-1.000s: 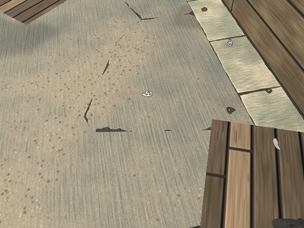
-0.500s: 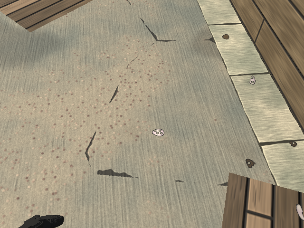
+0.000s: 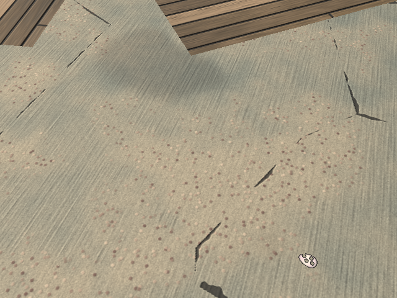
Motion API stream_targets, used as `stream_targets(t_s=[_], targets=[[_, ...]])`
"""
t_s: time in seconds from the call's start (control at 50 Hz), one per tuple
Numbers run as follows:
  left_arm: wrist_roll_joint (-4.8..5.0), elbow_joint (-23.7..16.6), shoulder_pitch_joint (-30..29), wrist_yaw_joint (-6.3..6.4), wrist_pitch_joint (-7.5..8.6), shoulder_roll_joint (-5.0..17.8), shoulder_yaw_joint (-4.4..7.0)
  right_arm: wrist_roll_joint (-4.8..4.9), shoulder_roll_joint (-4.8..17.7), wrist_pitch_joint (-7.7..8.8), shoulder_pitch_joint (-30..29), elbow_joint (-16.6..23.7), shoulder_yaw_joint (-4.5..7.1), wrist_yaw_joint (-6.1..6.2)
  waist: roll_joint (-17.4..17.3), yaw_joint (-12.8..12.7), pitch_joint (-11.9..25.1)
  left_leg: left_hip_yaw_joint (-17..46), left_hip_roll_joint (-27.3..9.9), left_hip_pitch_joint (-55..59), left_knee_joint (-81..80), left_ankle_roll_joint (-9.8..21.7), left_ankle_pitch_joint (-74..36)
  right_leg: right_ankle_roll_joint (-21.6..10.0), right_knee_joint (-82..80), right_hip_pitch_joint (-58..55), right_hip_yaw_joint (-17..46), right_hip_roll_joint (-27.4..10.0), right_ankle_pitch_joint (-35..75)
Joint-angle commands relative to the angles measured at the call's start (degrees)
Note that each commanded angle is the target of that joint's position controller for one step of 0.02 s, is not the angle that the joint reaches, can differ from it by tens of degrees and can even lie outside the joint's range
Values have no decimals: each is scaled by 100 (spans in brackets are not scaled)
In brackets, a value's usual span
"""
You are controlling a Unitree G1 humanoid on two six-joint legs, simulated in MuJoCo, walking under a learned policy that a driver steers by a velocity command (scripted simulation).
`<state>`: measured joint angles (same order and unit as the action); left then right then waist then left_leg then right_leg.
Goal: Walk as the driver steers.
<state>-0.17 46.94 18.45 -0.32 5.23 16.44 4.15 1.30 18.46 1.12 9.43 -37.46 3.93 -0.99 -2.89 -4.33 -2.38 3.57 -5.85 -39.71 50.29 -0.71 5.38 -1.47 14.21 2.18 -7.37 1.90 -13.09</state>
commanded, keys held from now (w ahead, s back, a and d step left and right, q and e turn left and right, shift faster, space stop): w+q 0.02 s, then w+e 0.98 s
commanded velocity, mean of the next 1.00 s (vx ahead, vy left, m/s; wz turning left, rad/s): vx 0.50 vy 0.00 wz -0.30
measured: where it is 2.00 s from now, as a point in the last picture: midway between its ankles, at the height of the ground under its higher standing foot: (293, 155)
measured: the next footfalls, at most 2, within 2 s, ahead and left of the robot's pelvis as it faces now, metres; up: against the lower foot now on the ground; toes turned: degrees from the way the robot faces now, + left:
left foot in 0.18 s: +0.27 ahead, +0.16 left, +0.00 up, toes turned +5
right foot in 0.70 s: +0.54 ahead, -0.11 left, +0.00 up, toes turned -16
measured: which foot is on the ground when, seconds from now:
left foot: up 0.00-0.16, down 0.18-0.72, up 0.74-1.00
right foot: down 0.00-0.20, up 0.22-0.68, down 0.70-1.00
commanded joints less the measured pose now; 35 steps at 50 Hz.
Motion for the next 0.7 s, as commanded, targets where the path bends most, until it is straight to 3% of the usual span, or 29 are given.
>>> stream_targets(t_s=[0.02,0.06,0.1,0.14,0.16,0.18,0.2,0.22,0.24,0.26,0.28,0.3,0.32,0.36,0.4,0.5,0.56,0.62,0.66,0.68,0.7], targets=[[41,-372,-390,37,66,935,191,-1,53,112,-460,489,-47,-116,554,40,-81,-207,11,217,-784,78,-748,-787,-575,130,387,-1497,1892],[123,-166,-12,1,21,982,187,-5,-53,137,-821,643,-101,-151,486,-72,-189,-252,126,394,-1220,199,-572,-807,-571,-21,405,-1609,1922],[212,7,153,-27,-61,1088,199,-20,40,161,-1010,769,-80,-179,543,19,-292,-358,259,437,-1560,356,-22,-823,-397,-387,518,-1785,2385],[270,104,119,-16,-140,1259,212,-80,294,191,-671,721,28,-173,738,380,-11,-588,512,1194,-1899,543,418,-732,274,-612,545,-1804,3972],[283,145,36,-4,-174,1261,180,-98,509,203,89,497,152,-144,725,861,440,-730,679,2345,-2234,692,76,-589,1137,-401,376,-1617,4599],[225,139,78,14,-148,1088,92,-120,855,184,989,229,311,-63,670,1274,1046,-469,447,3990,-2080,847,-283,-373,2307,490,262,-1350,4021],[76,-113,451,-38,-56,440,-136,-274,1505,156,1714,143,442,39,-498,1260,2104,1913,-1286,6418,-2025,1620,55,49,4641,2789,146,-580,1180],[125,22,558,-55,42,457,-159,-225,1254,154,1750,182,354,54,-866,1238,2916,3619,-1977,6535,-2836,1993,197,125,5787,3387,1162,-83,-2098],[319,-86,96,-72,59,997,25,-202,884,176,1450,141,226,33,-452,1271,2032,2755,-1727,5829,-2968,1689,359,85,6121,3859,1457,-390,-1902],[345,-203,-227,-67,53,921,17,-154,691,207,1125,82,166,25,-415,1075,1234,1870,-1453,5026,-3107,1473,251,61,5884,4015,1247,-662,-1463],[251,-198,-348,-32,17,812,17,-142,477,247,775,26,112,2,-250,866,789,1335,-1188,4309,-3343,1326,159,87,5543,3884,1169,-845,-1041],[198,-133,-228,-5,-73,766,52,-156,295,312,511,25,69,-17,-398,649,559,895,-996,3745,-3603,1222,25,114,5328,3533,1202,-996,-678],[206,-46,-3,1,-172,640,42,-183,231,373,339,2,70,-28,-462,485,487,634,-927,3357,-3854,1206,16,156,5299,3185,1216,-1044,-408],[211,-8,82,20,-310,398,14,-210,219,494,202,-112,102,-22,-294,338,307,200,-933,3004,-4189,1266,-302,241,5206,3115,1232,-1053,-107],[194,-107,-171,45,-365,363,25,-258,266,543,206,-245,135,26,-177,327,89,-216,-911,3000,-4327,1232,-552,298,4842,3433,1344,-1054,334],[129,-365,-982,-118,-297,190,-61,-220,502,505,406,-483,211,145,14,572,-178,-1073,-818,3312,-4439,1064,-780,223,3147,3471,1025,-930,1636],[126,-612,-1495,-222,-301,186,-95,-130,651,415,684,-663,275,176,118,760,-372,-1270,-1018,3843,-4350,1021,-872,63,2575,3644,822,-887,1545],[122,-830,-1700,-312,-315,290,-65,-29,781,277,769,-781,334,190,61,733,-378,-1433,-1167,4458,-3899,892,-1676,-179,2291,3686,571,-742,915],[128,-864,-1385,-330,-345,473,38,8,954,185,664,-763,379,224,-128,467,-6,-1586,-1133,4631,-3063,752,-3633,-406,2314,2997,200,-355,326],[152,-755,-801,-317,-361,654,152,28,996,128,575,-741,383,238,-151,114,342,-1693,-1022,4522,-2181,645,-4350,-560,2246,2220,34,-83,181],[170,-515,128,-247,-376,983,348,41,919,107,524,-709,337,251,-3,-375,839,-1823,-758,3957,-888,429,-4124,-779,1905,819,67,191,460]])
Keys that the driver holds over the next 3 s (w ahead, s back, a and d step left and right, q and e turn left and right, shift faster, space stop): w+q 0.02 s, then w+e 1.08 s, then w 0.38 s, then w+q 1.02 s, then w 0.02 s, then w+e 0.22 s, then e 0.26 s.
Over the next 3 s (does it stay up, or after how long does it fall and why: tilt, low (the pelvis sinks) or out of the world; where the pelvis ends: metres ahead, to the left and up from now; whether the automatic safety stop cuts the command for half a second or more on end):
stays up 1.56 -0.37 0.00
